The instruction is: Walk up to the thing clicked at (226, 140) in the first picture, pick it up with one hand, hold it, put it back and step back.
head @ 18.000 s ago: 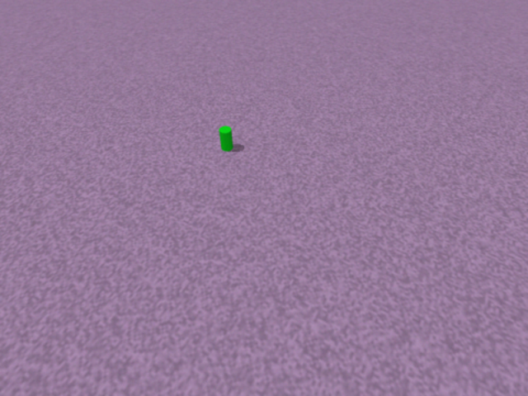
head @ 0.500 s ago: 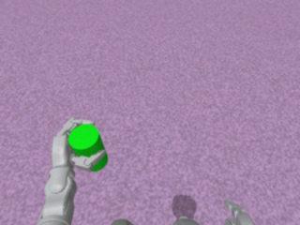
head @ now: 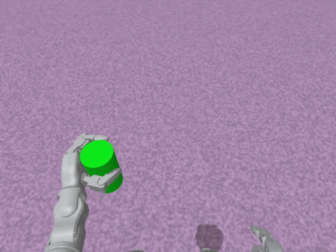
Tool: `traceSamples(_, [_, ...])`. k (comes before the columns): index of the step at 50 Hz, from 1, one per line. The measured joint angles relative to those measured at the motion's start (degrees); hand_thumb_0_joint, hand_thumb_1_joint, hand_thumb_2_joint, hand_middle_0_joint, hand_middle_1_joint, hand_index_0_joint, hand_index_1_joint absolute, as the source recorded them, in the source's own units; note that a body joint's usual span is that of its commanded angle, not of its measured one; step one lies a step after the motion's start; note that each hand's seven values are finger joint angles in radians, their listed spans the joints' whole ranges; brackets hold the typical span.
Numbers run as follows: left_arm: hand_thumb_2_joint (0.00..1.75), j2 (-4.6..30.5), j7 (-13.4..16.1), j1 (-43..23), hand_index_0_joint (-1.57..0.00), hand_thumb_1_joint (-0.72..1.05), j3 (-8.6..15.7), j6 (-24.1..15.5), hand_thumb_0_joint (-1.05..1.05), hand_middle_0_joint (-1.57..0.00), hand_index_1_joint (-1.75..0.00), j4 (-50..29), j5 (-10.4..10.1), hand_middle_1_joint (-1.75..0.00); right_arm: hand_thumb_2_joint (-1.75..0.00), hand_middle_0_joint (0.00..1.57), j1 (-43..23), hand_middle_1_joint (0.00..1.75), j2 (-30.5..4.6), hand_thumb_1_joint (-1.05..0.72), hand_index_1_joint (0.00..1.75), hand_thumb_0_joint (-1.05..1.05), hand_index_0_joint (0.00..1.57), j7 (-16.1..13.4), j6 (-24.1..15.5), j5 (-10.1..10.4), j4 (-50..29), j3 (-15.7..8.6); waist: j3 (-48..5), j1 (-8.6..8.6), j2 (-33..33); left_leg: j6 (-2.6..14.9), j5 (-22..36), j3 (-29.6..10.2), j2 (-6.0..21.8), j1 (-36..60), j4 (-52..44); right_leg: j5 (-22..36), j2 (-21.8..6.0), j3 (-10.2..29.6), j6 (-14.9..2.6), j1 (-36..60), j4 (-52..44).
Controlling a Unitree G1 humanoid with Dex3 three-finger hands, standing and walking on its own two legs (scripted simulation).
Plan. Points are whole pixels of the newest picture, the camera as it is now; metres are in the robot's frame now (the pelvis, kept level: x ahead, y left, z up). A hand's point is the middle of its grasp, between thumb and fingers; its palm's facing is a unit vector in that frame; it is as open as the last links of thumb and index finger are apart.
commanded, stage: hold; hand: left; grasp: from the side
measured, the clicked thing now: (103, 168) +0.32 +0.17 +0.01
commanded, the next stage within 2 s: none
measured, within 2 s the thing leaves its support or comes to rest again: neither
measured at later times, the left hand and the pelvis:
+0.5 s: hand (102, 165) +0.31 +0.17 +0.04, palm faces +0.15 -0.99 -0.03, open 10.1 cm; pelvis -0.01 +0.00 +0.00, yaw +0 degrees
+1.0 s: hand (99, 168) +0.30 +0.17 +0.05, palm faces +0.16 -0.99 -0.02, open 10.1 cm; pelvis -0.01 +0.00 +0.00, yaw +0 degrees
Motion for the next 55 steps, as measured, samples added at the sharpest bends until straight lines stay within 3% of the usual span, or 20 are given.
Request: traceSamples(55, [1.08, -0.04, 0.04, -0.09, -0.70, -0.37, -0.52, -0.92, 0.00, -0.70, -1.03, 0.89, 0.14, -1.01, -0.91, 0.21, 0.02, 0.30, 0.00, -0.91, 0.30, 0.01, 0.20, 0.68, -1.55, 0.14, 1.25, -0.28, 0.56, 0.29, -0.16, 0.07, 1.63, 0.01, -0.25, 1.69, -1.71, 1.55, -0.15, 0.06, 0.02, 1.69, -1.64])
